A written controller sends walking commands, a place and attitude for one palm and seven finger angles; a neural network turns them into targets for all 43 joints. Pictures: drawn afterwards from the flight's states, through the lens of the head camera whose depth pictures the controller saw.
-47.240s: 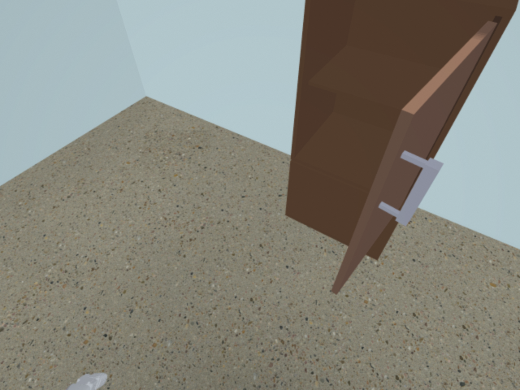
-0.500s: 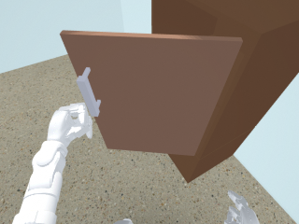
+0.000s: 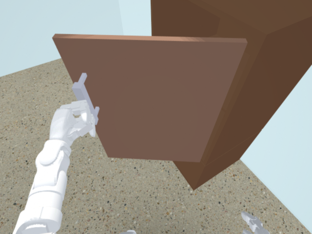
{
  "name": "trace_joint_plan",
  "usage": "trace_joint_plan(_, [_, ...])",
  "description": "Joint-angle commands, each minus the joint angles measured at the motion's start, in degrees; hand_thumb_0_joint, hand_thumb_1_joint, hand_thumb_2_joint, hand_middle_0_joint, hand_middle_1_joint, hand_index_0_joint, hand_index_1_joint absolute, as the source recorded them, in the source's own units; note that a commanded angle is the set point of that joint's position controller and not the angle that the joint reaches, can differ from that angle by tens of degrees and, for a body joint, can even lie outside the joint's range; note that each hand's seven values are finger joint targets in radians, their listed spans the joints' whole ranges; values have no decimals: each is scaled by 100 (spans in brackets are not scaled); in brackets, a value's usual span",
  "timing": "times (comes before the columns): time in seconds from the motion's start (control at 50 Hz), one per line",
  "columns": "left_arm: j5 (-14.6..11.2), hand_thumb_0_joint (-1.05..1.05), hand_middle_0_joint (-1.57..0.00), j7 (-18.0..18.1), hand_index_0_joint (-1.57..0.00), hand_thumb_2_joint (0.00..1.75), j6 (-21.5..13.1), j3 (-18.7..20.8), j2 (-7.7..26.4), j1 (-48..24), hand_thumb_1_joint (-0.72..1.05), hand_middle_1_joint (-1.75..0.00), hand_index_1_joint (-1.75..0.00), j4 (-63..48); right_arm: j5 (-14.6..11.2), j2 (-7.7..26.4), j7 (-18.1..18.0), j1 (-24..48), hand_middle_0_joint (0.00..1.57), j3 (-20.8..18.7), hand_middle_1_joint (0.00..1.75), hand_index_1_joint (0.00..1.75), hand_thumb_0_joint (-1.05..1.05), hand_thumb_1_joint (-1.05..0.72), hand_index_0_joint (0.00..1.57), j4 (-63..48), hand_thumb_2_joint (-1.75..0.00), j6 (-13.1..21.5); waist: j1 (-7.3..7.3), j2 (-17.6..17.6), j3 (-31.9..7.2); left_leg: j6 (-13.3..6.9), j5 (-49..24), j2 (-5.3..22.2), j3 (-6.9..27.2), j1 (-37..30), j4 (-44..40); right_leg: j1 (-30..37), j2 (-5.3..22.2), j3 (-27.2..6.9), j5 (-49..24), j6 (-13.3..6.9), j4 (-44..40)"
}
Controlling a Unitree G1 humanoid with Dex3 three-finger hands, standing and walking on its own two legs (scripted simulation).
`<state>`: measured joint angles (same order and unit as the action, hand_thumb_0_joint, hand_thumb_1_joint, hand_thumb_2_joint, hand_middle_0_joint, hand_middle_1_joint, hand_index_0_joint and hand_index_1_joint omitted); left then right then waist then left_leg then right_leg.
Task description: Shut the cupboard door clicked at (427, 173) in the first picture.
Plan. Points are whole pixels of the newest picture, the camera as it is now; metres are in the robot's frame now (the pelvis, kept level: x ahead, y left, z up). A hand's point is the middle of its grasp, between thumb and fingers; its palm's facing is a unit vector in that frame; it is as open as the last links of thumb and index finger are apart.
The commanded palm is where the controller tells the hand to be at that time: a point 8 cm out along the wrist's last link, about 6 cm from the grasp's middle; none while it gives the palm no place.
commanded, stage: bring the fist close to the handle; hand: left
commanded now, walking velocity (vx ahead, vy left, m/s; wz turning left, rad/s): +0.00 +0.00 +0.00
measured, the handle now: (88, 100) +0.45 +0.21 +0.09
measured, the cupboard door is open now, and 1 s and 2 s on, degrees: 55 45 32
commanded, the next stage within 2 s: push the door shut along its arc in 0.12 s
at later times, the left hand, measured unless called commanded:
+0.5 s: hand (96, 115) +0.39 +0.17 +0.09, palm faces -0.08 -1.00 -0.02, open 3.1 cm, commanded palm +0.37 +0.23 +0.09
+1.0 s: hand (104, 100) +0.44 +0.16 +0.10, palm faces -0.22 -0.98 -0.01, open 3.1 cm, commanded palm +0.44 +0.21 +0.09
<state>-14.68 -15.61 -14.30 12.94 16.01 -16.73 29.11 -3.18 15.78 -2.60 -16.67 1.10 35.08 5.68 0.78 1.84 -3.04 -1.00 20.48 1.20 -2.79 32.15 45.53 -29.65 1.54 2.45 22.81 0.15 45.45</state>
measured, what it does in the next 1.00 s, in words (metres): stands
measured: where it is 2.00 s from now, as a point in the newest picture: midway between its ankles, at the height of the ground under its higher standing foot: outside the picture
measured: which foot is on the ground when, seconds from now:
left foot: down 0.00-1.00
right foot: down 0.00-1.00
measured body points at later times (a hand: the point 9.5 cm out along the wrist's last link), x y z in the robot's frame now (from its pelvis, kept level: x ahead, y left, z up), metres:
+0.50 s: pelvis -0.01 -0.01 +0.00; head +0.04 -0.02 +0.44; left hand +0.38 +0.23 +0.09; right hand +0.12 -0.26 -0.11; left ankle +0.03 +0.11 -0.71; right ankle +0.00 -0.12 -0.71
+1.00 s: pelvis -0.02 +0.00 -0.01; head +0.06 +0.00 +0.43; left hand +0.44 +0.22 +0.10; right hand +0.05 -0.28 -0.13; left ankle +0.03 +0.11 -0.71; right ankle +0.00 -0.12 -0.71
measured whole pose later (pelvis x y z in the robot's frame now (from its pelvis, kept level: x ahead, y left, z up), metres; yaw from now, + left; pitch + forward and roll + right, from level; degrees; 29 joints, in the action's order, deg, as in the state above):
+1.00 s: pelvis -0.02 +0.00 -0.01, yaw +0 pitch +12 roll -1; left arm -13.4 -25.7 -18.3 13.6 24.4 -45.4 60.9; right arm -3.0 17.4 -3.4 -18.8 1.6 38.2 3.6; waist 5.5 1.9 -3.6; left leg -1.1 20.8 1.6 -1.5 42.6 51.0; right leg -39.2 1.2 3.4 22.9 0.0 49.9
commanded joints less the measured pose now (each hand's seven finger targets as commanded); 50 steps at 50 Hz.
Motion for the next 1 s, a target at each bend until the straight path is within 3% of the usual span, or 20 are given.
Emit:
trace_joint_plan(0.0, [-68,0,-130,23,-130,90,-348,92,889,-1914,90,-150,-150,-1379,-28,746,-48,261,20,-296,30,30,0,-90,20,-792,-90,311,69,-26,-1620,-35,-1110,-101,330,-1113,-590,438,-205,-37,-1677,-124,-575])
trace_joint_plan(0.12, [-16,0,-130,163,-130,90,-356,70,881,-2156,90,-150,-150,-1183,-11,753,-70,280,20,-275,30,30,0,-90,20,-719,-90,328,67,-130,-1585,-27,-892,-103,394,-1095,-625,386,-200,-31,-1452,-136,-594])
trace_joint_plan(0.14, [-8,0,-130,190,-130,90,-337,348,1180,-1951,90,-150,-150,-1042,2,788,-79,246,20,-283,30,30,0,-90,20,-696,-90,302,2,-203,-1600,-41,-910,-105,358,-1041,-600,499,-197,-69,-1483,-133,-622])
trace_joint_plan(0.18, [48,0,-130,178,-130,90,-365,84,977,-2331,90,-150,-150,-1044,-19,740,-76,330,20,-234,30,30,0,-90,20,-718,-90,281,98,-88,-1500,-36,-765,-109,357,-987,-635,374,-176,-67,-1352,-124,-619])
trace_joint_plan(0.22, [66,0,-130,184,-130,90,-380,206,1102,-2320,90,-150,-150,-887,-10,761,-79,297,20,-250,30,30,0,-90,20,-704,-90,275,64,-92,-1550,-25,-768,-105,382,-1013,-628,379,-191,-69,-1335,-141,-607])
trace_joint_plan(0.28, [84,0,-130,86,-130,90,-416,15,1057,-2993,90,-150,-150,-661,-10,768,-100,258,20,-226,30,30,0,-90,20,-630,-90,260,227,-100,-1534,-44,-659,-112,371,-976,-554,257,-177,-107,-1278,-113,-634])
trace_joint_plan(0.3, [67,0,-130,53,-130,90,-421,177,1248,-3104,90,-150,-150,-438,-12,795,-120,228,20,-230,30,30,0,-90,20,-590,-90,247,244,-175,-1521,-45,-615,-107,380,-927,-532,240,-183,-122,-1236,-113,-641])
trace_joint_plan(0.34, [55,0,-130,-50,-130,90,-436,474,1657,-3253,90,-150,-150,-70,7,864,-158,163,20,-228,30,30,0,-90,20,-546,-90,197,201,-312,-1592,-60,-653,-119,366,-788,-479,367,-173,-181,-1265,-114,-633])
trace_joint_plan(0.4, [4,0,-130,-274,-130,90,-493,194,1363,-3635,90,-150,-150,185,-14,817,-141,134,20,-215,30,30,0,-90,20,-548,-90,194,241,-12,-1771,-38,-741,-138,388,-894,-427,254,-168,-157,-1362,-137,-555])
trace_joint_plan(0.44, [-7,0,-130,-358,-130,90,-532,336,1593,-3610,90,-150,-150,387,5,881,-145,58,20,-228,30,30,0,-90,20,-542,-90,170,209,-77,-1860,-49,-854,-135,399,-853,-371,305,-176,-179,-1469,-143,-519])
trace_joint_plan(0.48, [-42,0,-130,-470,-130,90,-566,221,1517,-3928,90,-150,-150,507,-14,885,-147,26,20,-234,30,30,0,-90,20,-516,-90,156,308,-201,-1897,-63,-793,-129,385,-763,-327,246,-161,-203,-1453,-112,-515])
trace_joint_plan(0.54, [-7,0,-130,-578,-130,90,-652,79,1508,-4374,90,-150,-150,636,-22,925,-152,-67,20,-253,30,30,0,-90,20,-457,-90,134,383,63,-1946,-58,-818,-120,436,-912,-286,6,-185,-152,-1385,-145,-449])
trace_joint_plan(0.58, [-8,0,-130,-620,-130,90,-663,27,1436,-4465,90,-150,-150,809,-19,937,-140,-141,20,-272,30,30,0,-90,20,-420,-90,125,422,-12,-2044,-57,-880,-107,466,-961,-262,-93,-195,-122,-1422,-137,-423])
trace_joint_plan(0.64, [-7,0,-130,-689,-130,90,-678,198,1717,-4705,90,-150,-150,1058,-4,1011,-157,-249,20,-290,30,30,0,-90,20,-349,-90,82,459,-133,-2081,-82,-821,-104,465,-850,-227,-70,-194,-138,-1358,-135,-416])
trace_joint_plan(0.7, [-7,0,-130,-797,-130,90,-700,69,1609,-5008,90,-150,-150,1206,-16,995,-165,-275,20,-284,30,30,0,-90,20,-315,-90,67,541,-8,-2124,-86,-846,-104,458,-864,-211,-205,-197,-143,-1378,-121,-406])
trace_joint_plan(0.74, [22,0,-130,-831,-130,90,-704,239,1879,-5109,90,-150,-150,1486,4,1057,-177,-363,20,-286,30,30,0,-90,20,-248,-90,37,558,-121,-2039,-92,-744,-98,493,-739,-176,-271,-215,-147,-1226,-129,-409])
trace_joint_plan(0.82, [36,0,-130,-984,-130,90,-738,386,2114,-5270,90,-150,-150,1733,2,1073,-158,-412,20,-275,30,30,0,-90,20,-273,-90,8,561,-20,-2251,-87,-802,-92,476,-607,-97,-227,-211,-201,-1309,-128,-329])
trace_joint_plan(0.84, [50,0,-130,-1014,-130,90,-785,368,2133,-5412,90,-150,-150,1651,16,1082,-159,-447,20,-282,30,30,0,-90,20,-247,-90,6,552,198,-2368,-79,-937,-97,513,-763,-68,-301,-216,-164,-1381,-159,-272])
trace_joint_plan(0.92, [38,0,-130,-1090,-130,90,-764,91,1802,-5744,90,-150,-150,1881,19,1090,-116,-537,20,-292,30,30,0,-90,20,-203,-90,18,726,210,-2219,-57,-860,-41,612,-923,-47,-819,-268,-56,-1122,-155,-260])
trace_joint_plan(0.98, [84,0,-130,-1085,-130,90,-737,165,1933,-6016,90,-150,-150,2059,28,1129,-121,-604,20,-295,30,30,0,-90,20,-160,-90,7,800,72,-2274,-78,-846,-30,637,-797,16,-887,-270,-68,-1105,-145,-212])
